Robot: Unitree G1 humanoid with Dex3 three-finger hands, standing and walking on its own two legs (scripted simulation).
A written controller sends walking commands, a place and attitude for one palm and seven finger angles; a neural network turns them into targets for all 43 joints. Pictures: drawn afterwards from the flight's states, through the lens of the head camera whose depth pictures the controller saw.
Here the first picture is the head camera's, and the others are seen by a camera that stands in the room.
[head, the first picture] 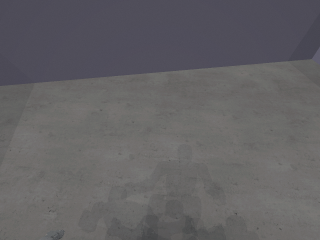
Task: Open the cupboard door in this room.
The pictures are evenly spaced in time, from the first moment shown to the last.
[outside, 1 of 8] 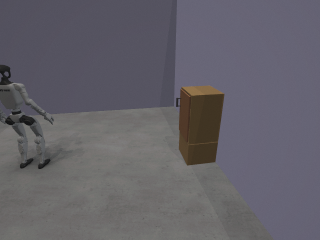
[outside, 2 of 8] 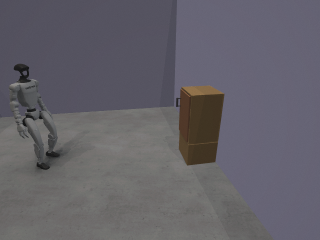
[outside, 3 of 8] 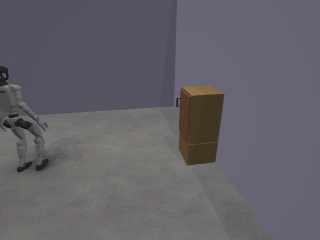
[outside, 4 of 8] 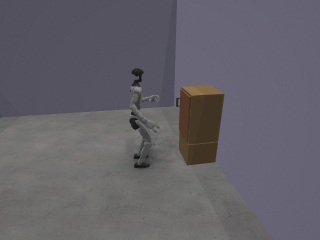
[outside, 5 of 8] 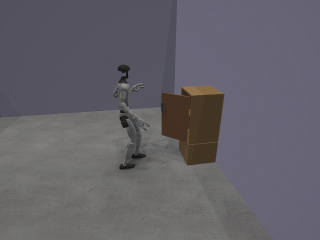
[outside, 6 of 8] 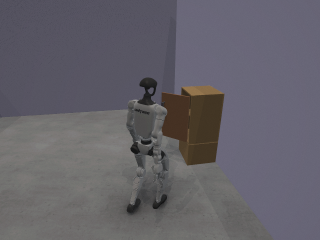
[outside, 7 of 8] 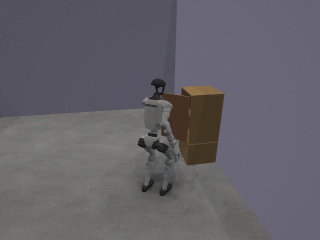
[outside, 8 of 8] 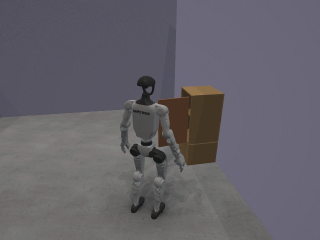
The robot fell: no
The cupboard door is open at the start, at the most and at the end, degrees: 0 100 98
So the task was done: yes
